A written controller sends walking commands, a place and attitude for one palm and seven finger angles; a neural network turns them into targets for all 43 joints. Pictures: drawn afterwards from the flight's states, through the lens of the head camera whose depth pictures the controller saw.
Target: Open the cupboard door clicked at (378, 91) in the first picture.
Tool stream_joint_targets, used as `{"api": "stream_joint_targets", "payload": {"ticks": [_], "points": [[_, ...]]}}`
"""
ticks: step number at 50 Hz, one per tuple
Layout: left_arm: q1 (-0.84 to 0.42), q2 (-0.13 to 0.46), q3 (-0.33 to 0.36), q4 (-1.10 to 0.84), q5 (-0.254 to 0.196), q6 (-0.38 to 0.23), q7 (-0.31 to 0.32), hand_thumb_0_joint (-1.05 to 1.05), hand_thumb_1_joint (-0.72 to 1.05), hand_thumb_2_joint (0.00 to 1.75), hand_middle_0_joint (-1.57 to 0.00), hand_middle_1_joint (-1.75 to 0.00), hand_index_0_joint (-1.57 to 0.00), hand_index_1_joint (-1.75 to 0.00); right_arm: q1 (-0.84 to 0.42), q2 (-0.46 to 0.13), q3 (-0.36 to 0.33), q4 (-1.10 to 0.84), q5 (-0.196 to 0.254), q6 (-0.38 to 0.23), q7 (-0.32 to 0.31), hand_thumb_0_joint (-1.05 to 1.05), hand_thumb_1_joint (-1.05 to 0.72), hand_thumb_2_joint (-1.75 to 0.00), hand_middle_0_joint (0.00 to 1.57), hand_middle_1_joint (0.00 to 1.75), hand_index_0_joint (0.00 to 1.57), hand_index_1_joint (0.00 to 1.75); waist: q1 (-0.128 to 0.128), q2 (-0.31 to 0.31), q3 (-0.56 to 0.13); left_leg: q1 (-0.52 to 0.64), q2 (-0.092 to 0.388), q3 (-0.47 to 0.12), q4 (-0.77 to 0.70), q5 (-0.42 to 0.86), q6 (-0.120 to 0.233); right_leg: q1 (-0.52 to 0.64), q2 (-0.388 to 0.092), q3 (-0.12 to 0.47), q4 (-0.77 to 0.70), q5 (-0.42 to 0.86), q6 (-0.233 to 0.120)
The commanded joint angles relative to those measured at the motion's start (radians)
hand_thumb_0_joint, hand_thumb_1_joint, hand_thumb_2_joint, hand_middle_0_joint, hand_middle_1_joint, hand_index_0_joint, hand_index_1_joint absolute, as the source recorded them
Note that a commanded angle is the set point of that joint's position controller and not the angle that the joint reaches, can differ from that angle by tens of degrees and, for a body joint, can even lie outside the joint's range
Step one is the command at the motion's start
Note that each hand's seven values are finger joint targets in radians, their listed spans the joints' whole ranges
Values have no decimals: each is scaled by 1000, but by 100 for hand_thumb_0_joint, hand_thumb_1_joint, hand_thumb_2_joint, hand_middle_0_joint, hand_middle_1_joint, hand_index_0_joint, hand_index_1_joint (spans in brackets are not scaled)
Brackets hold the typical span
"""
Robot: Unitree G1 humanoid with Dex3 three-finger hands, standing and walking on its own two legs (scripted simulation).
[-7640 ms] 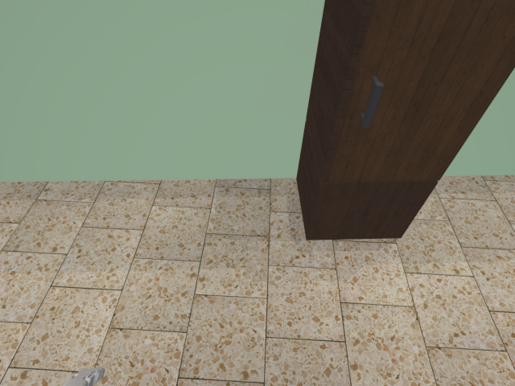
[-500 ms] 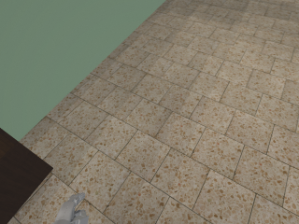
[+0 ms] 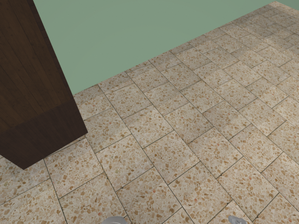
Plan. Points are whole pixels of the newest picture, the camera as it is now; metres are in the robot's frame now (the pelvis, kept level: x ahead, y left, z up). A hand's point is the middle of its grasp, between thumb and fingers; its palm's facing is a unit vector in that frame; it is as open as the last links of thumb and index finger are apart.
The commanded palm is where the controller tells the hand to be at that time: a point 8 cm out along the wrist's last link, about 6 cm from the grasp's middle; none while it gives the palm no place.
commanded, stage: turn to face it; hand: left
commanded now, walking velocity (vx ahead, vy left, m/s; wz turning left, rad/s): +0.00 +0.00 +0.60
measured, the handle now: out of the picture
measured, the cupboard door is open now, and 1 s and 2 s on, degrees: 0 0 0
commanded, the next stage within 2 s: take the last steps up to it in 1.20 s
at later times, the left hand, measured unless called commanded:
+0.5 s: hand out of the picture +0.09 +0.21 -0.12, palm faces +0.26 -0.92 -0.27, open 7.4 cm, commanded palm none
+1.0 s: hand out of the picture -0.14 +0.19 -0.17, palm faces +0.59 -0.77 -0.25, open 7.4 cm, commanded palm none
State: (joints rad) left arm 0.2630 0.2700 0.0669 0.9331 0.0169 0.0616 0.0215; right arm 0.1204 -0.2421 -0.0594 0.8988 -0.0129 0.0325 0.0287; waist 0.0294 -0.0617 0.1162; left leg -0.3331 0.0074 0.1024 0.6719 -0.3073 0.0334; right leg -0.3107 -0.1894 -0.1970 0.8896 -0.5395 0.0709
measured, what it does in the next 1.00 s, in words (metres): steps on the spot, turning left: right foot, then left foot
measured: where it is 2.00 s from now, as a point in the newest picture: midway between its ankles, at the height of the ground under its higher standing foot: outside the picture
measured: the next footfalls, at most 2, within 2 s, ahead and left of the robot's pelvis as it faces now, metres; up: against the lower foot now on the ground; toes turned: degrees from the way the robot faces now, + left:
right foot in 0.50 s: +0.06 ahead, -0.14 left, +0.00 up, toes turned +16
left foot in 0.94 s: -0.05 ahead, +0.11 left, +0.00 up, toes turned +38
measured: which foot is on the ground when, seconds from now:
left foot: down 0.00-0.50, up 0.52-0.92, down 0.94-1.00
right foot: up 0.00-0.48, down 0.50-0.94, up 0.96-1.00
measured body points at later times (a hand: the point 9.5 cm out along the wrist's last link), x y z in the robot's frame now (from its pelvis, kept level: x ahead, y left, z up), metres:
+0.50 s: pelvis +0.00 -0.03 +0.01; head +0.03 -0.03 +0.46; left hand +0.07 +0.25 -0.10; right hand +0.10 -0.26 -0.14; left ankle +0.02 +0.09 -0.72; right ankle +0.02 -0.15 -0.72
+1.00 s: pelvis -0.03 +0.00 +0.00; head -0.01 +0.05 +0.45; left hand -0.17 +0.23 -0.15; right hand +0.21 -0.16 -0.12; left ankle -0.08 +0.09 -0.72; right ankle +0.02 -0.15 -0.69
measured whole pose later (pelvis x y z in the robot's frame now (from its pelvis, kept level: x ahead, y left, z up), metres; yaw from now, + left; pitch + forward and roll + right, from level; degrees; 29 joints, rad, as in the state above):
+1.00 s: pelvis -0.03 +0.00 +0.00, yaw +34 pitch +0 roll +0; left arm 0.28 0.26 0.06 0.95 0.02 0.06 0.03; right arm 0.13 -0.24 -0.06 0.91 -0.01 0.03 0.02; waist 0.04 -0.06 0.10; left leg -0.30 0.01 0.08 0.65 -0.33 0.03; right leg -0.32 -0.18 -0.14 0.85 -0.52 0.08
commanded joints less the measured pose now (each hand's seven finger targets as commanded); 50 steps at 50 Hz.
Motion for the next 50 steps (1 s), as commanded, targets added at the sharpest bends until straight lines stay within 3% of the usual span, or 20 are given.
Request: {"api": "stream_joint_targets", "payload": {"ticks": [1,4,6,18,21,23,24,25,26,27,29,32,41,44,45,46,47,48,49,50], "points": [[-120,73,24,-136,-2,-26,1,0,90,90,-20,-30,-20,-30,143,-233,-58,-36,-7,-14,-37,0,-90,-90,20,30,20,30,-98,302,-183,255,319,-405,-311,517,154,-294,32,168,319,-7,17],[-67,79,29,-94,2,-28,-12,0,90,90,-20,-30,-20,-30,49,-187,-38,-66,-7,-23,-38,0,-90,-90,20,30,20,30,-44,203,-150,183,223,-315,-333,473,102,-241,51,177,311,148,25],[-47,77,28,-88,2,-26,-10,0,90,90,-20,-30,-20,-30,57,-186,-40,-66,-4,-26,-37,0,-90,-90,20,30,20,30,-40,171,-171,192,208,-305,-340,453,102,-227,62,182,283,182,33],[-174,56,18,-158,-8,-35,3,0,90,90,-20,-30,-20,-30,140,-188,-59,-47,-14,-11,-36,0,-90,-90,20,30,20,30,-80,226,-172,200,198,-530,-309,423,155,-158,138,214,-27,89,27],[-115,49,16,-153,-17,-42,8,0,90,90,-20,-30,-20,-30,108,-188,-65,-58,-15,-4,-34,0,-90,-90,20,30,20,30,-53,232,-200,133,166,-548,-271,471,135,-8,177,202,-203,126,10],[-51,67,20,-138,-17,-52,11,0,90,90,-20,-30,-20,-30,81,-174,-67,-66,-6,-2,-31,0,-90,-90,20,30,20,30,-16,198,-219,43,114,-534,-213,412,86,155,180,191,-418,274,3],[-10,102,29,-132,-13,-61,16,0,90,90,-20,-30,-20,-30,87,-137,-61,-70,1,-2,-27,0,-90,-90,20,30,20,30,2,107,-236,-75,63,-489,-141,249,33,307,100,255,-553,331,-16],[-5,190,46,-136,3,-70,23,0,90,90,-20,-30,-20,-30,118,-64,-51,-83,10,-4,-24,0,-90,-90,20,30,20,30,4,-181,-240,-286,-73,-292,72,-109,-56,438,-180,519,-650,310,-110],[-28,217,41,-150,3,-61,23,0,90,90,-20,-30,-20,-30,97,-103,-60,-95,-5,-1,-27,0,-90,-90,20,30,20,30,4,-205,-205,-292,-97,-210,285,-283,-79,277,-323,598,-646,386,-205],[-77,190,31,-167,2,-56,24,0,90,90,-20,-30,-20,-30,103,-118,-66,-91,-11,9,-22,0,-90,-90,20,30,20,30,-24,-87,-152,-260,-61,-231,430,-235,-72,149,-288,509,-646,337,-226],[-165,121,20,-174,-4,-62,21,0,90,90,-20,-30,-20,-30,133,-105,-67,-38,-16,29,-11,0,-90,-90,20,30,20,30,-69,-92,-83,-258,-21,-205,542,-125,-85,88,-171,386,-645,312,-176],[-122,86,6,-155,-3,-74,15,0,90,90,-20,-30,-20,-30,144,-88,-57,-23,-13,30,0,0,-90,-90,20,30,20,30,-66,-115,-64,-281,-3,-152,572,-40,-109,144,-109,218,-583,520,-152],[25,156,29,-84,14,-61,11,0,90,90,-20,-30,-20,-30,-15,-58,-26,-61,-1,22,1,0,-90,-90,20,30,20,30,16,-168,-87,-133,12,-27,185,-137,-109,206,-164,131,-495,722,-182],[21,169,38,-71,15,-55,11,0,90,90,-20,-30,-20,-30,35,-60,-19,-52,3,4,-6,0,-90,-90,20,30,20,30,-2,-181,-148,-8,-6,5,-19,-88,-87,227,-167,99,-395,796,-156],[13,165,39,-69,8,-53,8,0,90,90,-20,-30,-20,-30,72,-72,-22,-41,1,-1,-8,0,-90,-90,20,30,20,30,-24,-153,-169,75,-13,9,-129,17,-80,200,-145,61,-337,764,-121],[10,148,35,-73,-3,-48,7,0,90,90,-20,-30,-20,-30,129,-118,-31,-26,-1,-12,-7,0,-90,-90,20,30,20,30,-61,-38,-213,237,25,-35,-263,182,-64,106,-121,34,-205,669,-76],[19,81,25,-102,-12,-43,1,0,90,90,-20,-30,-20,-30,183,-232,-58,-23,-8,-25,-14,0,-90,-90,20,30,20,30,-92,276,-261,421,280,-364,-300,527,35,-156,12,-6,19,213,2],[-38,36,-2,-131,-7,-38,4,0,90,90,-20,-30,-20,-30,251,-292,-67,-5,3,-19,-23,0,-90,-90,20,30,20,30,-115,381,-286,419,409,-474,-286,876,131,-237,63,87,144,-152,22],[-47,58,5,-127,-5,-30,8,0,90,90,-20,-30,-20,-30,240,-274,-59,1,-3,-13,-28,0,-90,-90,20,30,20,30,-109,293,-274,368,422,-402,-265,815,178,-213,42,140,221,-128,2],[-75,50,6,-103,1,-25,12,0,90,90,-20,-30,-20,-30,201,-225,-50,3,-7,-21,-40,0,-90,-90,20,30,20,30,-103,328,-229,314,347,-375,-289,781,146,-233,44,168,241,-67,3]]}}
